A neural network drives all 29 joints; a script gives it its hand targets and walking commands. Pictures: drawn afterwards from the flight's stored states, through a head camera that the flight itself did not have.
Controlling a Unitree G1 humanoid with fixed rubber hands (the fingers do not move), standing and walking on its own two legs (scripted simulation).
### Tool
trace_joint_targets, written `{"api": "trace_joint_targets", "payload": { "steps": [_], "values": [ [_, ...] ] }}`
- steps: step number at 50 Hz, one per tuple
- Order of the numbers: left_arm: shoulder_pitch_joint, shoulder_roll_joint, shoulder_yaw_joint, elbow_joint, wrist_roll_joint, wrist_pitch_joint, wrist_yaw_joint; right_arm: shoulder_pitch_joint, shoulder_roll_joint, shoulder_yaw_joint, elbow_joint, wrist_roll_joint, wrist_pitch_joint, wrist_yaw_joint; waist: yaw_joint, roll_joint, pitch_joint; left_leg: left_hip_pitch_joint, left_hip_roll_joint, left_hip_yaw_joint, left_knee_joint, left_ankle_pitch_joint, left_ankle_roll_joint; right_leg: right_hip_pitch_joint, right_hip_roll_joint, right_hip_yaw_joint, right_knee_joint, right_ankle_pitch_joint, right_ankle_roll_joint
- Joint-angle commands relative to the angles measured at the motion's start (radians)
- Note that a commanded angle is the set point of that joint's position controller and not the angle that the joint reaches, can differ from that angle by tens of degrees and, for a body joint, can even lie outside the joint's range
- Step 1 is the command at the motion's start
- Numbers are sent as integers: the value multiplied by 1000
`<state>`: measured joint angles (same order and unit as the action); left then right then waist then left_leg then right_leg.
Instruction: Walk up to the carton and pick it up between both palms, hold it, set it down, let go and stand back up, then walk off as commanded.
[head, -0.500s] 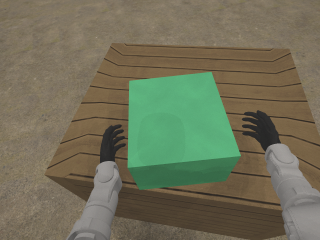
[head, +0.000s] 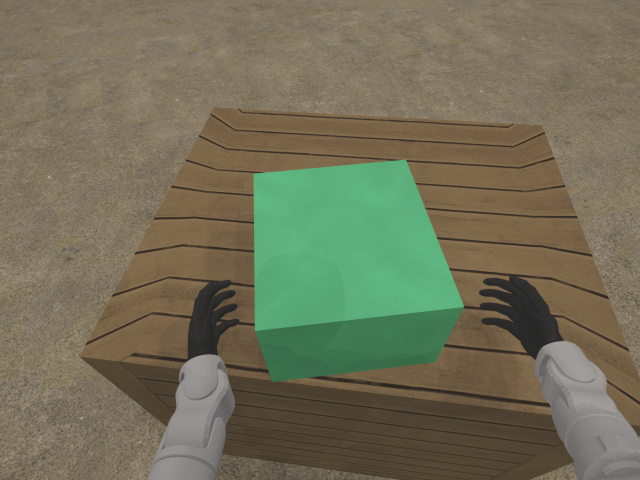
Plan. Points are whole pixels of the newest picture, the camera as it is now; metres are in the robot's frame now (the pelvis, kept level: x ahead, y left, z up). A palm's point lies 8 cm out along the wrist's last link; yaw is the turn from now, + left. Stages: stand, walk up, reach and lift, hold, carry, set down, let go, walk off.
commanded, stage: set down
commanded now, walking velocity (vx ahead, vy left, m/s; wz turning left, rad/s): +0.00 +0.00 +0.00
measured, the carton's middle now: (342, 265) +0.43 +0.05 -0.02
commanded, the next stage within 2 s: none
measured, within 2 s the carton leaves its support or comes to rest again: neither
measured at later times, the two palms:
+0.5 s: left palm (186, 384) +0.21 +0.21 +0.01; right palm (562, 387) +0.28 -0.24 -0.01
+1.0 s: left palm (190, 394) +0.20 +0.20 +0.01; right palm (576, 426) +0.23 -0.24 +0.00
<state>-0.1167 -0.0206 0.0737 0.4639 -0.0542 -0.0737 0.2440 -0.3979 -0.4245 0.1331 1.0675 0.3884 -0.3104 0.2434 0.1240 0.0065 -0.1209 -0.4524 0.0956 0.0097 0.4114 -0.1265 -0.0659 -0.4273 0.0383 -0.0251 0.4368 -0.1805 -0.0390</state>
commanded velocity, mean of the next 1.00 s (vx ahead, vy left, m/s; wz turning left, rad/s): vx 0.00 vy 0.00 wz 0.00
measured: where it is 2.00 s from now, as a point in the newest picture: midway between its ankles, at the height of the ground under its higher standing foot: outside the picture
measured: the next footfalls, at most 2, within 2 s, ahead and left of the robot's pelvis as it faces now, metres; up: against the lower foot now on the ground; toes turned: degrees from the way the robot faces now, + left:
none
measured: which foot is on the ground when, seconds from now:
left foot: down 0.00-1.00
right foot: down 0.00-1.00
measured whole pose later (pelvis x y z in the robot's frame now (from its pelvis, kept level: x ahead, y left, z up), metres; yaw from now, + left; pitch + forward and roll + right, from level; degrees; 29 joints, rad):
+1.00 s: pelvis +0.02 +0.00 +0.00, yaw +0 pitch +1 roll -1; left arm 0.34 -0.02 0.01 0.02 -0.02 0.07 0.25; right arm 0.17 -0.46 0.13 0.51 0.40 -0.27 0.26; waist 0.04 -0.01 -0.07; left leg -0.25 0.09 0.01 0.41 -0.18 -0.07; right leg -0.21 0.04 -0.03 0.41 -0.22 -0.04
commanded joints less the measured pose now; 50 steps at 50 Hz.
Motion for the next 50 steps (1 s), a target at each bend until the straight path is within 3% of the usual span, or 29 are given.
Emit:
{"api": "trace_joint_targets", "payload": {
  "steps": [1,3,4,5,8,9,10,13,14,16,17,18,21,23,24,25,26,28,30,31,34,35,37,38,41,43,44,45,50],
  "values": [
    [-81,102,-39,-354,-12,-35,15,-155,-260,-105,-316,76,-86,28,-26,-147,-324,236,-89,8,13,89,54,231,33,41,-52,16,-3],
    [-129,109,-14,-312,23,-23,3,-185,-247,-112,-327,50,-92,11,-43,-129,-310,246,-96,23,2,74,58,216,22,46,-70,14,4],
    [-56,98,-14,-300,34,-15,2,-140,-244,-91,-355,61,-97,12,-28,-153,-295,221,-96,19,-2,99,65,256,24,58,-66,54,3],
    [-174,116,7,-274,40,-5,2,-226,-244,-93,-331,67,-88,9,-20,-131,-312,196,-96,28,-5,35,58,224,19,49,-62,-8,4],
    [81,75,11,-383,66,14,-14,37,-235,-50,-336,84,-83,5,-38,-132,-251,260,-98,24,-14,204,53,340,22,57,-68,227,6],
    [43,66,16,-408,76,15,-17,2,-246,-70,-323,83,-91,3,-53,-123,-263,274,-102,24,-19,189,48,334,28,40,-76,217,5],
    [-44,88,26,-361,77,16,-8,-89,-247,-70,-316,74,-92,4,-23,-124,-218,220,-100,35,-22,124,53,297,28,45,-69,125,9],
    [246,31,-15,-526,76,21,-27,189,-244,-51,-414,95,-113,5,-73,-141,-255,324,-104,18,-10,340,46,399,34,33,-67,444,7],
    [231,50,5,-503,95,13,-23,164,-243,-28,-375,110,-124,9,-46,-119,-220,294,-101,22,-16,309,45,408,29,47,-64,439,7],
    [216,31,-41,-514,78,13,-22,160,-259,-71,-358,75,-119,14,-85,-110,-142,305,-99,14,-28,271,43,318,36,24,-83,341,4],
    [234,37,-54,-582,76,1,-19,184,-249,-71,-448,75,-134,17,-91,-126,-185,311,-101,14,-25,247,53,333,32,28,-82,304,-3],
    [93,60,-71,-571,42,-9,-8,71,-267,-93,-444,74,-135,23,-76,-100,-185,253,-98,16,-23,168,50,265,27,32,-74,192,-8],
    [177,54,-125,-658,21,-18,13,160,-255,-113,-499,84,-123,44,-96,-78,-135,303,-87,6,-31,115,51,214,37,8,-85,72,-28],
    [165,53,-124,-640,35,-7,25,156,-253,-112,-480,87,-117,48,-73,-40,-134,318,-84,4,-28,64,48,170,32,13,-95,10,-43],
    [232,56,-121,-665,19,-6,24,203,-273,-140,-537,73,-117,49,-88,-104,-154,325,-86,-3,-31,57,59,197,32,12,-95,28,-36],
    [188,54,-153,-667,-5,2,19,169,-268,-155,-565,65,-111,51,-109,-101,-147,339,-82,-6,-33,10,63,159,29,14,-94,-17,-25],
    [221,38,-127,-633,13,4,28,201,-276,-133,-557,75,-97,49,-83,-94,-109,316,-84,5,-40,4,60,164,24,23,-101,-41,-28],
    [259,54,-119,-648,27,41,27,270,-285,-163,-557,66,-87,49,-108,-98,-101,342,-85,1,-40,10,64,192,22,30,-100,-12,-25],
    [285,64,-53,-623,62,57,24,300,-264,-140,-534,75,-70,37,-70,-84,-85,351,-90,21,-40,68,58,234,21,40,-96,51,-18],
    [378,36,-66,-606,67,75,19,377,-289,-161,-532,71,-76,38,-98,-126,-69,387,-82,10,-40,123,62,255,30,20,-99,134,-18],
    [363,35,-48,-686,76,88,24,393,-257,-147,-627,79,-68,24,-75,-137,-40,376,-87,16,-46,106,65,266,27,28,-107,86,-18],
    [352,33,-56,-650,101,95,23,393,-270,-124,-569,81,-55,24,-77,-89,-2,371,-93,13,-59,88,61,233,19,41,-129,45,-23],
    [294,59,-43,-676,78,99,22,348,-238,-116,-685,74,-52,18,-52,-119,-19,330,-103,27,-44,76,70,251,0,63,-116,40,-10],
    [347,39,-67,-675,85,108,16,397,-240,-126,-633,75,-41,19,-74,-108,11,391,-100,26,-48,87,62,225,11,44,-129,59,-7],
    [344,64,-44,-691,75,99,8,419,-237,-158,-775,39,-36,6,-77,-151,-14,353,-109,26,-43,68,68,267,-16,75,-134,62,4],
    [319,69,-54,-710,64,90,11,428,-235,-153,-726,45,-21,4,-70,-114,-16,360,-104,20,-46,59,64,246,-19,72,-124,24,-2],
    [315,70,-54,-678,46,95,3,414,-233,-174,-733,29,-16,3,-85,-151,-4,346,-99,29,-47,23,67,224,-24,80,-138,-24,8],
    [306,68,-72,-710,59,83,16,420,-228,-173,-754,27,-17,9,-70,-114,-22,368,-89,8,-63,16,67,206,-15,64,-130,-44,-5],
    [318,77,-61,-624,70,115,-3,456,-212,-176,-709,4,19,-4,-97,-97,72,351,-101,22,-59,-17,63,209,-28,81,-156,-92,-6]
  ]
}}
